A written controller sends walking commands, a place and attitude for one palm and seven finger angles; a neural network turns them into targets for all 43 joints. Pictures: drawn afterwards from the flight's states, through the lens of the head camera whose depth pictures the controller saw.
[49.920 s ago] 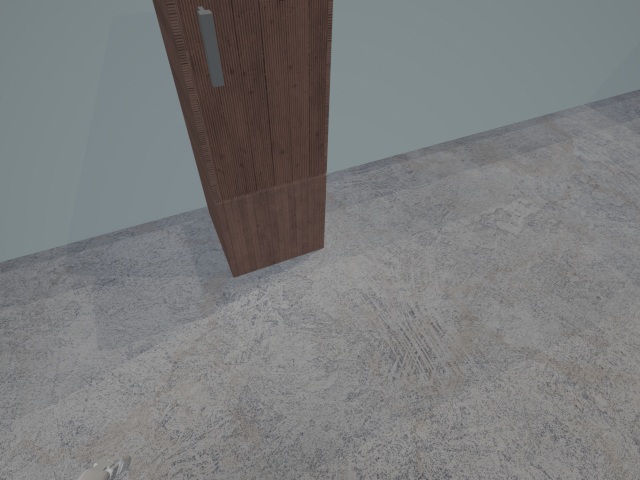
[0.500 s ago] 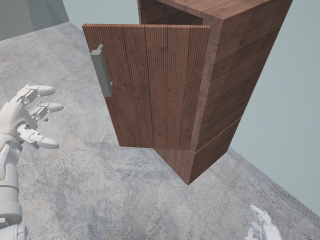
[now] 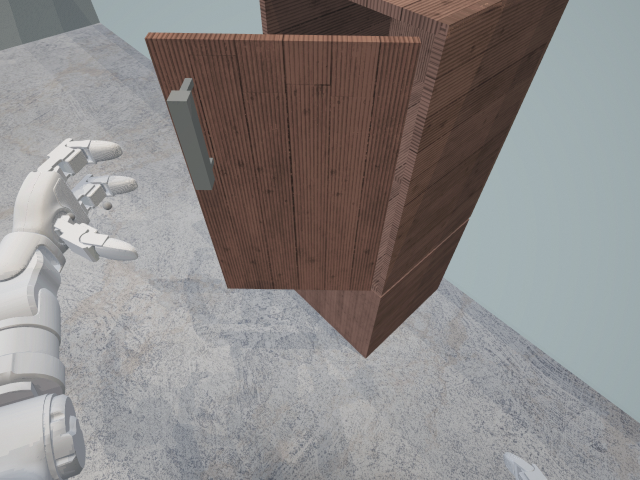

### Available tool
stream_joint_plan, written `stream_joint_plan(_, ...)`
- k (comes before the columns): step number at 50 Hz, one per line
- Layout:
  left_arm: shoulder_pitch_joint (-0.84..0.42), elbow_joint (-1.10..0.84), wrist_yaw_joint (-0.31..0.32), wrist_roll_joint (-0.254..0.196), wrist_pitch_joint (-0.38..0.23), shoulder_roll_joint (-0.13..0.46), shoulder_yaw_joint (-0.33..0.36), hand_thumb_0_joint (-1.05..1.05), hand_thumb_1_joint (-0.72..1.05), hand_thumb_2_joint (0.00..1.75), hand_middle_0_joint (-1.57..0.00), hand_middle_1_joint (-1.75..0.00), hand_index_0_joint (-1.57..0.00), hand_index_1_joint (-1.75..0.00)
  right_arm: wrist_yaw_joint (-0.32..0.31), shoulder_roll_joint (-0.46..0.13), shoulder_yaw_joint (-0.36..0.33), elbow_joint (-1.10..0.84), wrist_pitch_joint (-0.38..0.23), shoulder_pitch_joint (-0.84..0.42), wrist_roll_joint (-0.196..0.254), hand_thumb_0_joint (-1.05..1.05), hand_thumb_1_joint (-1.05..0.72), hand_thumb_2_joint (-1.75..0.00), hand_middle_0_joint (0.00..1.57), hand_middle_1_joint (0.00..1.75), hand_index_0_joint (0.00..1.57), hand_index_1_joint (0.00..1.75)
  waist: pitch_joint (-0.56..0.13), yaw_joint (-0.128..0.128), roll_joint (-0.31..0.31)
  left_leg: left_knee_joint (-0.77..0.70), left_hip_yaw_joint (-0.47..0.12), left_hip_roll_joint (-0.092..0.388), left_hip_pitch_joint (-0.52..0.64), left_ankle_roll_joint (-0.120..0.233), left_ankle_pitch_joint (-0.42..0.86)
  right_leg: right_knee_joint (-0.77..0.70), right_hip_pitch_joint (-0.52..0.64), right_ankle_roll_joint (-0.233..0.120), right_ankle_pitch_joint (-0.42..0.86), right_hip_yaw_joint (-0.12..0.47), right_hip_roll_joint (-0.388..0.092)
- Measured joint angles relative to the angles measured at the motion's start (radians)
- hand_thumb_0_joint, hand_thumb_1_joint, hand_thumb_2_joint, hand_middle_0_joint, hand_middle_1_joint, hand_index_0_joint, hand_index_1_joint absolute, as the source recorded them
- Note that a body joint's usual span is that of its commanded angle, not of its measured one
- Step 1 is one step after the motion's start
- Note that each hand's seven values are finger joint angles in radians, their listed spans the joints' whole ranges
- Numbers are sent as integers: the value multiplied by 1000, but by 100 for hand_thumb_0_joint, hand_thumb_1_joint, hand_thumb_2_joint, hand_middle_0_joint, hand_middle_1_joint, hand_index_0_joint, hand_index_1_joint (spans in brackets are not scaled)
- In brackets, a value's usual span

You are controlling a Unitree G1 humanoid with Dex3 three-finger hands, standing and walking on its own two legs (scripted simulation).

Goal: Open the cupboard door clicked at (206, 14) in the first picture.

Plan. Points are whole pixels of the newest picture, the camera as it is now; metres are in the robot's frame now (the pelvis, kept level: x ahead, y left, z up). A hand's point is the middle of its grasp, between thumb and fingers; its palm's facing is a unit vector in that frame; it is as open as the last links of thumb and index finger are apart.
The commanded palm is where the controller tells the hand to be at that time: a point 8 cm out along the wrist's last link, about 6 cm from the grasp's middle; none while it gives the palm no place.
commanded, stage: move the hooked fingers beside the handle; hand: left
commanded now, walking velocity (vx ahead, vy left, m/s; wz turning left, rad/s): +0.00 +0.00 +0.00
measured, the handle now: (196, 136) +0.56 +0.19 +0.13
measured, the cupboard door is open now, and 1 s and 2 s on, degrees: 46 46 46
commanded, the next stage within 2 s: slide the fingers in behind the handle in 1.56 s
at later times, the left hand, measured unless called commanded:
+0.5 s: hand (132, 171) +0.46 +0.25 +0.14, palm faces +0.02 -1.00 +0.01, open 14.0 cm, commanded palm +0.44 +0.31 +0.13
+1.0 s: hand (143, 158) +0.50 +0.25 +0.13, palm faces +0.04 -1.00 +0.00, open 13.9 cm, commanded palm +0.47 +0.31 +0.13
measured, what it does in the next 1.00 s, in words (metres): stands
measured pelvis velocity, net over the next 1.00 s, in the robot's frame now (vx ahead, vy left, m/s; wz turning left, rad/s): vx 0.01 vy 0.00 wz -0.04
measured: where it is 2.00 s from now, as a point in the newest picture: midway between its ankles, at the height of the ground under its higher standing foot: outside the picture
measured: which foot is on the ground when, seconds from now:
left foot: down 0.00-1.00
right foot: down 0.00-1.00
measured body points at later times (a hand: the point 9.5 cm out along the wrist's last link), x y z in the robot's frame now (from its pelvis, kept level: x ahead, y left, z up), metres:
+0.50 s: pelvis +0.01 +0.02 +0.00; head +0.06 +0.02 +0.45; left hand +0.45 +0.31 +0.14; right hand +0.06 -0.25 -0.11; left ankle +0.00 +0.08 -0.73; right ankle +0.00 -0.09 -0.73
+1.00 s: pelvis +0.01 +0.00 -0.01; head +0.09 +0.01 +0.43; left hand +0.49 +0.31 +0.14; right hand -0.01 -0.28 -0.11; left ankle +0.00 +0.08 -0.73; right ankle +0.00 -0.09 -0.73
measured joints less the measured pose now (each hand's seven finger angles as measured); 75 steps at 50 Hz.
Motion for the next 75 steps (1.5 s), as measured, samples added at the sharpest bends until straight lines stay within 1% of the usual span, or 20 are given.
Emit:
stream_joint_plan(6, -75, 80, 10, 12, -16, 8, -12, -1, -50, 30, -30, -120, -30, -120, 6, 3, 4, 8, 16, 0, -6, 1, -91, -90, 21, 30, 20, 30, -7, -9, -7, 2, 0, -7, -13, 8, -3, -1, -10, 9, -2, 0, -7)
stream_joint_plan(11, -103, 123, 15, 24, -26, 20, -18, -1, -50, 30, -30, -120, -30, -120, 13, -1, -1, 4, 33, 11, -11, 1, -91, -90, 21, 30, 20, 30, -12, -15, -7, 2, 4, -11, -24, 14, -6, -1, -22, 16, -3, 5, -11)
stream_joint_plan(17, -149, 140, 26, 27, -52, 2, -40, -1, -50, 30, -30, -120, -30, -120, 19, -3, -9, 20, 54, 26, -18, 1, -91, -90, 21, 30, 20, 30, -9, -18, -7, 5, -1, -17, -36, 18, -8, -4, -29, 23, -4, 0, -16)
stream_joint_plan(20, -189, 174, 38, 33, -57, -2, -51, -1, -50, 30, -30, -120, -30, -120, 23, -4, -11, 29, 64, 29, -21, 1, -91, -90, 21, 30, 20, 30, -9, -23, -6, 8, -4, -19, -46, 19, -7, -1, -37, 24, -5, -3, -19)
stream_joint_plan(22, -216, 207, 46, 42, -57, 1, -47, -1, -50, 30, -30, -120, -30, -120, 26, -3, -10, 33, 73, 29, -24, 1, -91, -89, 21, 30, 20, 30, -10, -29, -7, 10, -2, -19, -54, 20, -7, 2, -47, 24, -5, -2, -19)
stream_joint_plan(28, -271, 298, 65, 75, -81, 38, -18, -1, -50, 30, -30, -120, -30, -120, 33, -1, -6, 27, 97, 39, -31, 1, -91, -89, 21, 30, 20, 30, -13, -54, -11, 22, 7, -11, -82, 18, -11, 16, -80, 21, -5, 7, -12)
stream_joint_plan(34, -342, 370, 64, 93, -118, 83, -17, -1, -50, 30, -30, -120, -30, -120, 33, -6, -6, 35, 117, 59, -33, 1, -91, -89, 21, 30, 20, 30, -4, -75, -11, 48, 1, -3, -122, 13, -18, 32, -114, 15, -8, 0, -5)
stream_joint_plan(36, -370, 393, 59, 93, -122, 92, -18, -1, -50, 30, -30, -120, -30, -120, 32, -10, -7, 41, 123, 66, -34, 1, -91, -89, 21, 30, 20, 30, -3, -81, -10, 55, -1, -1, -136, 11, -18, 36, -127, 13, -8, -2, -4)
stream_joint_plan(39, -400, 425, 52, 98, -120, 109, -1, -1, -50, 30, -30, -120, -30, -120, 33, -16, -7, 45, 135, 76, -36, 1, -91, -89, 21, 30, 20, 30, -9, -91, -9, 61, 0, 3, -154, 9, -20, 41, -145, 10, -9, -1, 1)
stream_joint_plan(44, -387, 443, 41, 111, -114, 139, 32, -1, -50, 30, -30, -120, -30, -120, 36, -24, -10, 24, 158, 96, -38, 1, -91, -89, 21, 30, 20, 30, -22, -104, -7, 67, 13, 15, -168, 6, -28, 47, -166, 6, -10, 12, 12)
stream_joint_plan(49, -334, 425, 20, 113, -119, 171, 82, -1, -50, 30, -30, -120, -30, -119, 39, -21, -10, -5, 185, 105, -33, 1, -91, -89, 21, 30, 20, 30, -23, -106, -15, 72, 25, 28, -169, 2, -37, 49, -170, 1, -12, 24, 25)
stream_joint_plan(52, -309, 399, 6, 107, -127, 185, 94, -1, -49, 30, -30, -120, -30, -119, 37, -16, -11, -17, 194, 105, -29, 1, -91, -89, 21, 30, 20, 30, -21, -101, -20, 77, 22, 32, -170, -1, -41, 48, -169, -2, -13, 22, 28)
stream_joint_plan(54, -297, 377, -3, 100, -133, 185, 86, -1, -50, 30, -30, -120, -30, -119, 37, -15, -14, -17, 196, 104, -27, 1, -91, -89, 21, 30, 20, 30, -22, -94, -18, 81, 16, 32, -172, -2, -43, 46, -166, -3, -14, 16, 29)
stream_joint_plan(57, -294, 357, -22, 76, -132, 172, 54, -1, -50, 30, -30, -120, -30, -119, 34, -16, -17, -10, 197, 96, -24, 1, -91, -89, 21, 30, 20, 30, -26, -79, -13, 85, 5, 29, -171, -1, -46, 44, -158, -2, -18, 6, 26)
stream_joint_plan(61, -323, 384, -43, 52, -101, 157, 22, -1, -50, 30, -30, -120, -30, -120, 30, -17, -11, -1, 193, 69, -22, 1, -91, -89, 21, 30, 20, 30, -32, -70, -13, 90, -6, 22, -172, 2, -48, 46, -154, 1, -23, -5, 20)
stream_joint_plan(64, -335, 393, -34, 61, -82, 146, -1, -1, -50, 30, -30, -120, -30, -120, 30, -17, -9, -11, 186, 48, -23, 1, -91, -89, 21, 30, 20, 30, -34, -71, -14, 94, -9, 18, -180, 4, -47, 51, -161, 3, -25, -9, 15)
stream_joint_plan(66, -339, 386, -19, 71, -85, 135, -8, -1, -50, 30, -30, -120, -30, -120, 31, -16, -9, -20, 181, 36, -25, 1, -91, -89, 21, 30, 20, 30, -32, -72, -14, 99, -10, 16, -187, 6, -48, 57, -167, 5, -26, -10, 13)
stream_joint_plan(71, -347, 366, 15, 79, -114, 108, 11, -1, -50, 30, -30, -120, -30, -120, 36, -9, -5, -26, 176, 20, -31, 1, -91, -89, 21, 30, 20, 30, -30, -76, -17, 107, -4, 14, -193, 9, -52, 68, -176, 10, -30, -4, 10)
stream_joint_plan(75, -353, 376, 24, 88, -119, 111, 21, -1, -50, 30, -30, -120, -30, -120, 40, -2, -1, -28, 182, 30, -32, 1, -91, -89, 21, 30, 20, 30, -39, -81, -16, 108, 1, 14, -190, 11, -57, 68, -174, 12, -32, 1, 11)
